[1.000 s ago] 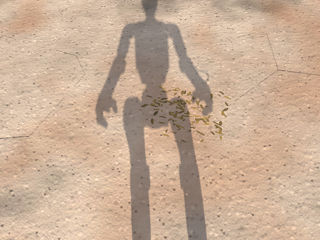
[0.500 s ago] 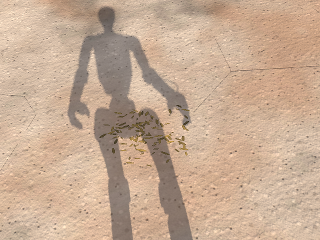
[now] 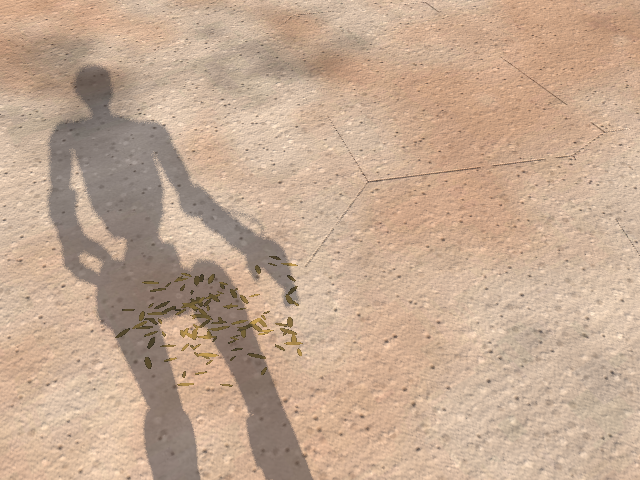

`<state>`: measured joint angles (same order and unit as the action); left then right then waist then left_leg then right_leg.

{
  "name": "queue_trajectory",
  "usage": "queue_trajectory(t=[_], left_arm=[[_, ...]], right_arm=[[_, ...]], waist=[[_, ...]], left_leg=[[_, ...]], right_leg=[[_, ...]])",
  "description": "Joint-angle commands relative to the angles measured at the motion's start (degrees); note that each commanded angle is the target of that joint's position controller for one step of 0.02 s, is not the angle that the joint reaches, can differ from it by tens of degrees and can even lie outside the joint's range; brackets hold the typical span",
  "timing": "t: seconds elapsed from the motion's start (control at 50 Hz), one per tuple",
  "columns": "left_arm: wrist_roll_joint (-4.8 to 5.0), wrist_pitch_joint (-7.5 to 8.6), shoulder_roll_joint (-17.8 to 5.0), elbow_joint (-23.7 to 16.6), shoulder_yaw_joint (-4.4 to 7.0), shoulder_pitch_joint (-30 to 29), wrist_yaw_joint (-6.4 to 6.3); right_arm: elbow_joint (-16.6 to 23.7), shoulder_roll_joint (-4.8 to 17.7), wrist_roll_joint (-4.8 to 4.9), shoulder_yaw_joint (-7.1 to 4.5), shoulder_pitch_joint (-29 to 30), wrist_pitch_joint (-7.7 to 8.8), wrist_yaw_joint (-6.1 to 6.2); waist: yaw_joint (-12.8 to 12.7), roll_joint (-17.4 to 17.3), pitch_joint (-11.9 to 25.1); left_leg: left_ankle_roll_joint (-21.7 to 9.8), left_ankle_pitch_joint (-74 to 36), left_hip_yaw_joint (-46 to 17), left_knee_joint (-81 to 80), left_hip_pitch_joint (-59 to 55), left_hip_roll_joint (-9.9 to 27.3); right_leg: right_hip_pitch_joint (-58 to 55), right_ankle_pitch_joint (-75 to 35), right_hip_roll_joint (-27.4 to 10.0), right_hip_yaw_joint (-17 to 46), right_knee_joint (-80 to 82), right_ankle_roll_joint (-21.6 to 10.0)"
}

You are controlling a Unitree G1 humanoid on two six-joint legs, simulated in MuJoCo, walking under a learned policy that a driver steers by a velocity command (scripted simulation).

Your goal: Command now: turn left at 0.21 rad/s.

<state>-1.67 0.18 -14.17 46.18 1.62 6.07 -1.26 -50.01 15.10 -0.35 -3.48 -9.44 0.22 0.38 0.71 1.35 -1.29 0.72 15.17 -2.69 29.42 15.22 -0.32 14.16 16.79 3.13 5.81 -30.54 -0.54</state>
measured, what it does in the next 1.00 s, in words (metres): walks ahead: left foot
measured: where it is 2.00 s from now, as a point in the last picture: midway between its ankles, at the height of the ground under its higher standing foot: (257, 296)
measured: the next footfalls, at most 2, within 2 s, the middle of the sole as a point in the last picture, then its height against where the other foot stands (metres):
left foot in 0.56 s outside the picture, level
right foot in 1.14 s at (280, 427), level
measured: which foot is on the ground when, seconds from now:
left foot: down 0.00-0.18, up 0.20-0.54, down 0.56-1.00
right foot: down 0.00-0.56, up 0.58-1.00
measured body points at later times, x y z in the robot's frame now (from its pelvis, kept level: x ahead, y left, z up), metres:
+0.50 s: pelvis +0.11 +0.06 -0.01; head +0.15 +0.07 +0.44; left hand +0.01 +0.33 -0.13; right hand +0.40 -0.10 -0.09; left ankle +0.20 +0.22 -0.71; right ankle -0.01 -0.12 -0.73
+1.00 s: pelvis +0.34 +0.17 +0.00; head +0.36 +0.18 +0.45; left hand +0.47 +0.45 -0.10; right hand +0.42 -0.10 -0.13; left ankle +0.21 +0.23 -0.73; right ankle +0.55 +0.05 -0.69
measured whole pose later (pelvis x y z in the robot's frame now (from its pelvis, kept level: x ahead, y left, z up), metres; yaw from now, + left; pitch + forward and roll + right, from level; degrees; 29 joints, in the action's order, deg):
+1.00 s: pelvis +0.34 +0.17 +0.00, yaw +7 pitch +1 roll +2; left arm 1.2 2.7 -15.2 43.8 3.2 9.1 2.0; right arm -49.2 14.8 -0.4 -3.7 -18.4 5.1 0.2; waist 3.5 2.2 -0.5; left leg -2.5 17.5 12.8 10.8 -5.1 -3.5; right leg 39.8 -4.4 -5.4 1.6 -40.3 -1.3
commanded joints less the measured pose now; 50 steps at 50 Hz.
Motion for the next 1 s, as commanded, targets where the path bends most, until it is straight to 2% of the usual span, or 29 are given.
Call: queue_trajectory(t=[0.02, 0.04, 0.08, 0.1, 0.14, 0.16, 0.18, 0.2, 0.22, 0.24, 0.26, 0.28, 0.34, 0.38, 0.46, 0.5, 0.52, 0.54, 0.56, 0.58, 0.6, 0.62, 0.64, 0.66, 0.7, 0.76, 0.84, 0.9, 1.0], left_arm=[[0.65, 0.11, -9.64, -2.38, 3.17, 0.63, -1.23], [0.65, -0.28, -8.84, -2.62, 3.14, 1.5, -1.3], [1.26, 0.07, -6.89, -3.38, 3.05, 0.82, -0.76], [1.7, 0.72, -5.97, -3.62, 3.0, 0.53, -0.39], [2.25, 2.56, -5.58, -3.37, 3.25, 2.31, 0.22], [2.24, 3.52, -6.75, -2.57, 3.73, 5.49, 0.36], [2.07, 4.29, -9.44, -1.25, 4.59, 10.53, 0.26], [1.82, 4.86, -13.26, 0.3, 5.62, 15.57, 0.42], [0.81, 5.25, -12.95, 0.22, 5.47, 14.59, 0.46], [1.07, 5.49, -10.48, -0.78, 4.85, 12.61, 0.03], [1.59, 5.47, -8.91, -1.32, 4.43, 11.32, -0.19], [1.78, 5.28, -8.82, -1.43, 4.31, 10.71, -0.2], [1.4, 4.94, -9.43, -1.21, 4.35, 11.23, -0.08], [1.75, 4.82, -10.41, -0.82, 4.55, 12.31, -0.01], [2.85, 4.6, -13.08, 0.23, 5.14, 14.85, 0.6], [3.42, 4.43, -14.07, 1.02, 5.29, 15.23, 0.94], [3.66, 4.29, -14.42, 1.29, 5.24, 14.62, 0.91], [3.6, 4.24, -13.6, 1.78, 4.72, 15.67, 0.79], [2.63, 4.65, -12.13, 1.25, 3.79, 15.28, 0.66], [1.6, 5.41, -3.57, -1.23, 1.24, 20.47, 1.16], [3.91, 6.66, -8.75, -0.52, 2.3, 16.55, 1.3], [5.69, 6.89, -11.28, -2.55, 3.32, 11.98, 1.34], [5.05, 6.9, -10.73, -3.04, 3.08, 10.18, 1.06], [3.74, 6.52, -10.28, -2.56, 3.31, 10.05, 0.71], [3.7, 4.47, -8.86, -0.85, 3.52, 14.07, 0.78], [3.67, 2.61, -6.58, -0.82, 3.34, 13.37, 0.6], [3.14, 2.94, -5.84, -2.44, 3.28, 8.49, 1.03], [2.89, 3.34, -4.66, -4.19, 2.56, 3.17, 2.2], [2.91, 3.58, -3.16, -9.3, 1.43, -5.48, 4.37]], right_arm=[[5.02, 10.87, 0.51, -2.07, 5.82, 1.4, -0.29], [4.73, 10.75, 0.84, -2.1, 4.62, 1.56, -0.13], [4.32, 10.13, 1.6, -2.14, 1.85, 1.16, 0.64], [4.35, 10.03, 1.74, -2.17, 0.69, 1.01, 0.92], [5.61, 9.83, 1.92, -2.18, 1.8, 1.05, 1.37], [7.23, 8.98, 2.1, -1.97, 4.65, 1.06, 1.48], [9.41, 6.67, 2.43, -1.4, 8.19, 1.32, 1.53], [11.49, 4.13, 2.93, -0.68, 10.41, 1.93, 1.25], [12.52, 6.6, 2.4, -1.28, 10.54, 2.54, 0.96], [11.68, 7.7, 2.33, -1.72, 7.58, 2.88, 0.45], [10.76, 7.23, 2.41, -1.7, 5.64, 2.95, -0.1], [10.69, 6.47, 2.41, -1.56, 5.56, 2.99, -0.56], [12.41, 4.28, 2.22, -0.73, 8.76, 2.77, -2.18], [14.28, 2.67, 1.99, 0.11, 11.08, 2.67, -3.09], [16.83, 3.04, 2.03, 0.58, 13.68, 2.41, -4.01], [16.97, 5.08, 1.83, -0.26, 11.33, 2.31, -3.89], [15.81, 6.73, 1.7, -1.29, 6.51, 2.29, -3.68], [13.01, 9.33, 1.68, -2.91, -2.19, 2.13, -3.18], [10.85, 12.66, 1.67, -4.47, -11.62, 1.71, -2.11], [10.24, 18.91, 0.64, -4.97, -14.48, 1.81, -1.3], [10.96, 15.05, 0.54, -3.69, -15.62, 2.61, -1.58], [10.05, 12.61, 0.39, -2.88, -12.08, 3.33, -1.83], [9.78, 10.41, 0.68, -2.24, -8.7, 3.81, -1.9], [9.72, 8.24, 0.45, -1.71, -5.02, 4.21, -2.05], [9.7, 5.45, -0.29, -1.24, -1.33, 5.36, -2.31], [7.84, 5.57, -0.56, -1.63, -1.57, 6.88, -2.01], [6.01, 6.2, -0.79, -1.81, -3.65, 6.92, -0.87], [5.31, 7.41, -0.46, -1.95, -4.75, 6.66, -0.22], [3.04, 9.15, 0.44, -2.51, -10.29, 4.48, 0.4]], waist=[[-2.56, -10.9, 3.33], [-2.57, -11.6, 4.48], [-1.76, -11.48, 3.53], [-1.44, -11.22, 1.92], [-2.74, -10.73, -0.58], [-4.7, -8.14, -1.06], [-6.96, -1.87, -1.4], [-7.91, 7.98, -1.61], [-6.42, 8.58, -4.48], [-4.37, 4.88, -4.37], [-3.53, 3.57, -3.62], [-3.53, 3.76, -3.47], [-4.87, 3.48, -3.32], [-5.81, 3.49, -2.81], [-6.06, 4.73, -3.16], [-3.25, 5.71, -2.42], [0.39, 5.45, 0.33], [4.78, 4.1, 5.16], [9.6, 2.03, 9.79], [4.81, -15.2, 19.08], [8.3, -10.04, 23.81], [7.21, -9.04, 13.79], [4.92, -7.24, 8.37], [2.55, -6.08, 5.41], [-1.1, -8.27, 3.88], [-2.13, -5.24, 0.7], [-0.98, -4.05, -1.66], [1.02, -3.2, -3.24], [4.44, -2.29, -5.64]], left_leg=[[-8.12, -16.3, -13.71, -7.6, -0.58, 9.48], [-8.49, -9.85, -14.85, -7.93, -1.13, 9.2], [-9.84, 10.01, -18.16, -9.76, -0.3, 8.84], [-10.59, 19.42, -20.57, -10.97, 0.82, 9.05], [-10.51, 26.05, -22.13, -10.96, 5.5, 8.06], [-8.87, 24.49, -19.43, -7.61, 10.95, 5.6], [-5.7, 20.4, -12.61, 1.59, 19.89, 0.73], [-3.56, 15.15, -5.33, 15.87, 29.49, -3.95], [-3.47, 17.83, -6.14, 25.76, 35.89, -0.62], [-3.58, 14.94, -7.68, 30.81, 37.07, 1.85], [-3.3, 10.98, -7.28, 32.59, 37.53, 3.19], [-2.87, 7.5, -6.33, 32.55, 37.63, 4.4], [-0.82, -0.61, -1.11, 28.23, 33.16, 5.42], [-0.12, -5.17, 1.5, 21.77, 28.82, 5.6], [-1.81, -6.15, 5.76, 11.02, 18.15, 3.42], [-4.5, -4.11, 7.24, 7.71, 11.88, 0.77], [-6.21, -5.48, 8.55, 4.66, 4.31, -1.3], [-7.95, -7.19, 9.38, 2.65, -8.94, -3.66], [-10.0, -7.27, 1.77, 4.28, -24.95, 1.43], [-18.93, 4.37, -30.65, -3.51, -39.11, 20.85], [-20.84, 8.86, -42.66, -12.03, -36.2, 24.58], [-17.86, 6.51, -32.35, -12.78, -29.38, 22.47], [-15.62, 2.95, -23.78, -13.33, -21.26, 19.88], [-13.99, 0.12, -18.25, -14.67, -14.42, 17.42], [-12.74, -3.62, -10.68, -18.84, -6.94, 14.77], [-12.49, -10.19, -3.25, -22.37, -4.12, 14.19], [-11.03, -15.97, 4.17, -23.38, -7.4, 12.97], [-9.6, -18.55, 8.75, -24.36, -9.25, 12.64], [-8.99, -28.34, 12.19, -20.13, -21.17, 15.74]], right_leg=[[-1.78, -2.96, -1.58, -2.41, -1.22, 0.54], [-1.53, 0.85, -1.01, -3.37, -1.44, 0.4], [1.1, 9.47, 0.28, -5.43, -2.94, -0.42], [2.33, 10.9, 0.18, -5.39, -2.9, -1.11], [-0.09, 10.49, -1.39, -3.74, 0.33, -2.65], [-5.38, 11.88, -3.97, -0.55, 4.78, -4.04], [-13.15, 16.68, -9.35, 7.34, 10.87, -6.49], [-20.17, 21.09, -19.95, 23.61, 19.47, -10.94], [-19.34, 14.93, -26.99, 30.54, 19.97, -14.62], [-19.6, 9.26, -26.79, 26.85, 18.68, -14.81], [-20.9, 5.23, -24.59, 21.21, 18.82, -13.01], [-21.07, 1.39, -22.87, 16.08, 19.63, -11.23], [-17.26, -12.23, -18.4, 2.62, 21.5, -8.7], [-15.1, -14.75, -16.81, -3.42, 21.55, -8.06], [-11.45, -16.73, -17.9, -8.1, 21.14, -7.33], [-12.26, -29.77, -19.45, -9.35, 17.43, -6.87], [-11.98, -40.9, -18.88, -11.79, 10.95, -5.74], [-8.23, -47.3, -17.21, -13.87, 0.77, -4.49], [4.0, -36.47, -15.34, -14.26, -13.87, -2.17], [22.65, 12.0, -5.64, -11.97, -37.6, 1.29], [25.39, 16.84, -3.82, 0.63, -46.54, 0.82], [30.61, 12.51, -6.3, 0.38, -48.02, 0.04], [29.63, 7.25, -9.35, -0.79, -44.78, -0.76], [27.04, 3.06, -11.25, -1.06, -41.62, -0.86], [20.65, -2.29, -12.84, 0.19, -39.2, -0.99], [22.43, -6.46, -12.26, 1.47, -35.72, -0.1], [27.59, -18.01, -10.34, 2.58, -24.8, 0.74], [26.57, -24.02, -9.58, -1.49, -15.4, 0.37], [31.61, -19.32, -8.53, -6.37, -6.92, -1.79]])
Keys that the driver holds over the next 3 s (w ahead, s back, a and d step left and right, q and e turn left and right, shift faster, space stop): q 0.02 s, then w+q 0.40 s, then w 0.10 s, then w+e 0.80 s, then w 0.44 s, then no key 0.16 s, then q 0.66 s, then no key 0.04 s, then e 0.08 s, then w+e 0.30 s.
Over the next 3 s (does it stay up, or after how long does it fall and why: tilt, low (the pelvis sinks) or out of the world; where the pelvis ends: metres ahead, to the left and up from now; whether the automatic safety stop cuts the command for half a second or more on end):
stays up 1.02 0.19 0.00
